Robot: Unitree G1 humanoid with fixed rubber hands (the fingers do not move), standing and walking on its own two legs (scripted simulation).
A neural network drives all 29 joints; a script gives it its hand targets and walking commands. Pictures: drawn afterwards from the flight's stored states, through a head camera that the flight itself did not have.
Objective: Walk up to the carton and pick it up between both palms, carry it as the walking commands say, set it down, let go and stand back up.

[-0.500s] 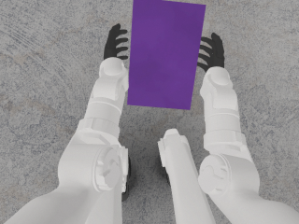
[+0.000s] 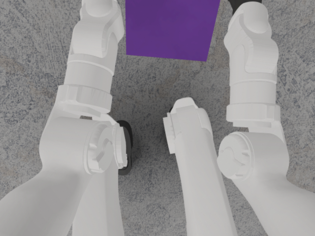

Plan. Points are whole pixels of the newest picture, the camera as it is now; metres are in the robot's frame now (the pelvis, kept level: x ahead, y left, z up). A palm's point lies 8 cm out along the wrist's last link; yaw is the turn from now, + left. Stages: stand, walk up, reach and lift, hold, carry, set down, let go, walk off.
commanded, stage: set down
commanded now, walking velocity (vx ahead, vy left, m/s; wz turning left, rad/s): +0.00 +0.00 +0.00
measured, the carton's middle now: out of the picture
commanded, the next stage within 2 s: none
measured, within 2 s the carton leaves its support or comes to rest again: neither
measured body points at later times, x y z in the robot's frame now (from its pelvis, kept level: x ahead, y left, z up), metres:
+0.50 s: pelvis +0.01 +0.00 -0.05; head +0.38 -0.05 +0.19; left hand +0.59 +0.01 -0.22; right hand +0.54 -0.24 -0.21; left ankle +0.12 +0.10 -0.40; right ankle +0.14 -0.13 -0.40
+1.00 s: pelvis +0.03 +0.00 -0.07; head +0.40 -0.03 +0.17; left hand +0.61 +0.00 -0.24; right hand +0.56 -0.25 -0.23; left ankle +0.12 +0.10 -0.40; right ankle +0.14 -0.13 -0.40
